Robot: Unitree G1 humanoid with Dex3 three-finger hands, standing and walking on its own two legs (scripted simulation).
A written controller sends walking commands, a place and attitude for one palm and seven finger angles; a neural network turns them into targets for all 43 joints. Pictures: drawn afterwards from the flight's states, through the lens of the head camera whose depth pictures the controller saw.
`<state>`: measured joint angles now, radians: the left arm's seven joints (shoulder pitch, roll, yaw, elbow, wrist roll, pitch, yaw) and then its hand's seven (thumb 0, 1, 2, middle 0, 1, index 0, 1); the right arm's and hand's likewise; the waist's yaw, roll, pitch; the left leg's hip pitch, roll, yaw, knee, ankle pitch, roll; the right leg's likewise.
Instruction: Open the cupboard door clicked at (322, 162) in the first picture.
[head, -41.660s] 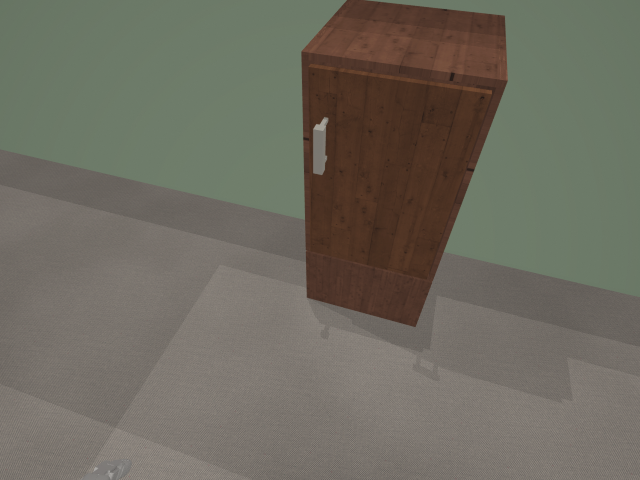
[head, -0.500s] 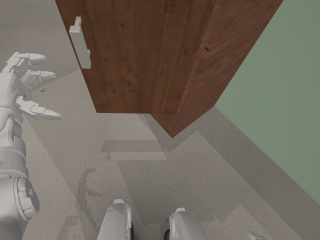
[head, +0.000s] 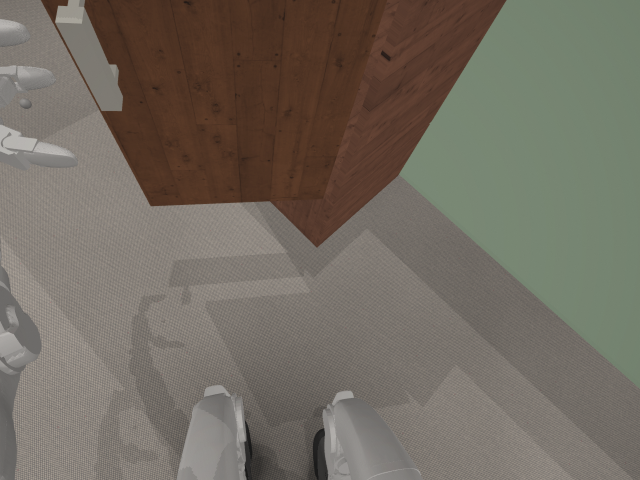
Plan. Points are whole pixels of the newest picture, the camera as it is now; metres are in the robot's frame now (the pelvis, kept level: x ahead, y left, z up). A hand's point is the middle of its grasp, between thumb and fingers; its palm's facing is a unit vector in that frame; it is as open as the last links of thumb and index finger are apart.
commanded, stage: move the hooked fingers beside the handle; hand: left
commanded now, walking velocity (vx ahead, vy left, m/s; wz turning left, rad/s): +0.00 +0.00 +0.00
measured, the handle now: (95, 50) +0.60 +0.22 +0.08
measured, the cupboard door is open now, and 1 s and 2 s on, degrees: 52 52 52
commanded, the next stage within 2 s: slide the fingers in behind the handle in 0.88 s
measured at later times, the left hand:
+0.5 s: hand (19, 89) +0.53 +0.28 +0.08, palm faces +0.07 -1.00 -0.01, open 14.0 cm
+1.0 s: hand (31, 96) +0.53 +0.28 +0.07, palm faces +0.05 -1.00 -0.03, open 14.0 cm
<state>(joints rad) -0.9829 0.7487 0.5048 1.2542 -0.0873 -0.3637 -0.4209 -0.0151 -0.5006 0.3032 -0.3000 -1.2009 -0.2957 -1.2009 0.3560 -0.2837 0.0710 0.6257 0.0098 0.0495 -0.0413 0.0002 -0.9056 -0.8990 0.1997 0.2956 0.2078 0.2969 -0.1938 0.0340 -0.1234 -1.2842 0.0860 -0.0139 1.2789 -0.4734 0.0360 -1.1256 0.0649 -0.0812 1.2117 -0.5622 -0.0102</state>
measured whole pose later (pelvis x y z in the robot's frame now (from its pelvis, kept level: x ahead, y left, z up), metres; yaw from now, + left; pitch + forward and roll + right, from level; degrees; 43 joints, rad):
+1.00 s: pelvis +0.01 +0.00 +0.00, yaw +0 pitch +29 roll -7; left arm -1.01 0.77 0.49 1.22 -0.08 -0.35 -0.42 -0.02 -0.50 0.30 -0.30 -1.20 -0.29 -1.20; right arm 0.36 -0.27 0.08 0.63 0.00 0.08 -0.03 0.00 -0.91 -0.90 0.20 0.30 0.21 0.30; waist -0.20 0.04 -0.12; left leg -1.33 0.09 -0.03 1.29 -0.48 0.03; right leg -1.16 0.07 -0.09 1.21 -0.57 -0.01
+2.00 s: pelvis +0.01 +0.00 +0.00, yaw +0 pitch +28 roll -6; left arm -0.98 0.59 0.42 1.20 -0.07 -0.40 -0.25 -0.02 -0.50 0.30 -0.30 -1.21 -0.29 -1.20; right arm 0.37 -0.25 0.05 0.64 -0.02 0.08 0.01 0.00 -0.91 -0.90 0.20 0.30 0.21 0.30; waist -0.20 0.05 -0.14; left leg -1.27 0.08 -0.02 1.27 -0.48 0.03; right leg -1.11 0.06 -0.08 1.20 -0.57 -0.01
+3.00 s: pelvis +0.01 -0.01 +0.00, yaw +0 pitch +27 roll -5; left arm -0.95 0.55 0.42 1.18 -0.07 -0.41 -0.23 -0.01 -0.06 0.49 -0.33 -1.24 -0.33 -1.25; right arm 0.37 -0.26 0.04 0.64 -0.02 0.09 0.02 0.00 -0.91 -0.90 0.20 0.30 0.21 0.30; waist -0.20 0.05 -0.15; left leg -1.25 0.08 -0.01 1.26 -0.49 0.02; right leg -1.10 0.07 -0.07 1.20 -0.58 -0.02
